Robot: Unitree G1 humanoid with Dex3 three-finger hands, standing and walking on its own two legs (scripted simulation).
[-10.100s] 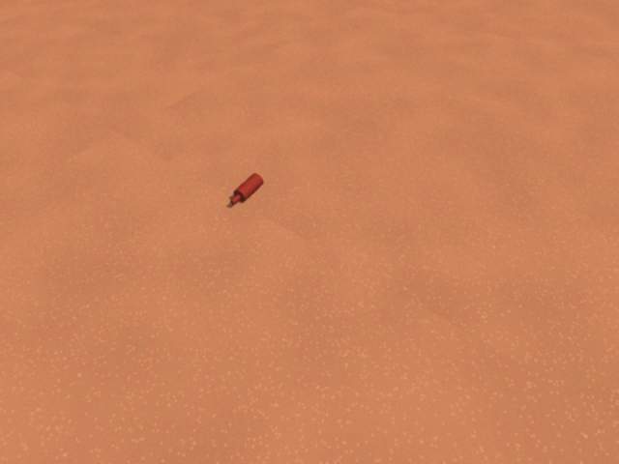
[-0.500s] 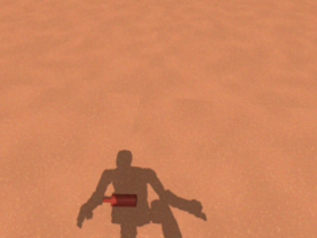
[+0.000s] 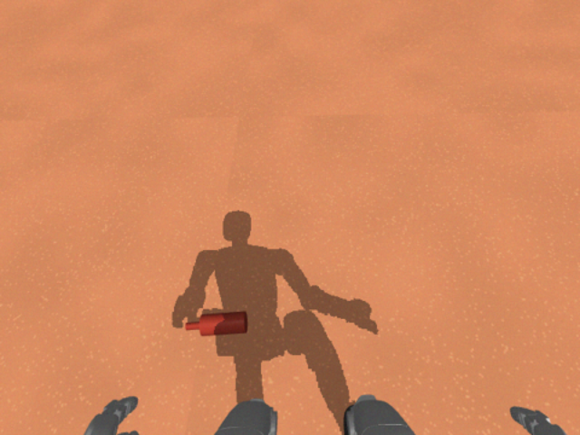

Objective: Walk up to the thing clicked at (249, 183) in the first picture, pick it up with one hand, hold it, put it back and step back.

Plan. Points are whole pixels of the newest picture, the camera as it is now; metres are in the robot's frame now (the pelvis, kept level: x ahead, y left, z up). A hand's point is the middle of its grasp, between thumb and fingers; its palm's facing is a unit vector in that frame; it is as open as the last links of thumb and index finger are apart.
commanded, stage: walk up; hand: left
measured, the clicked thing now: (216, 324) +0.47 +0.31 -0.72
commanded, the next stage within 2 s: stand in 0.74 s
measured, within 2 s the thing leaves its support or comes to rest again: neither
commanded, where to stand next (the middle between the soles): +0.12 +0.02 m, yaw +5 degrees
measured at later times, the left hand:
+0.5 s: hand out of the picture +0.03 +0.29 -0.14, palm faces +0.06 -0.92 -0.39, open 7.4 cm
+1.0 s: hand out of the picture +0.07 +0.29 -0.13, palm faces +0.06 -0.94 -0.32, open 7.4 cm
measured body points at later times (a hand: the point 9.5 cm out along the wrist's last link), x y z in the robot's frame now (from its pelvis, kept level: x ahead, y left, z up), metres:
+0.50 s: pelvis +0.00 +0.01 +0.01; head +0.02 +0.02 +0.46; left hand +0.02 +0.34 -0.11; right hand +0.09 -0.30 -0.11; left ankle -0.04 +0.11 -0.70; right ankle +0.03 -0.12 -0.72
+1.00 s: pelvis +0.00 +0.03 +0.02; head +0.01 +0.04 +0.47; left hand +0.06 +0.33 -0.11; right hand +0.14 -0.26 -0.10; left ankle +0.01 +0.15 -0.72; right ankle +0.03 -0.12 -0.72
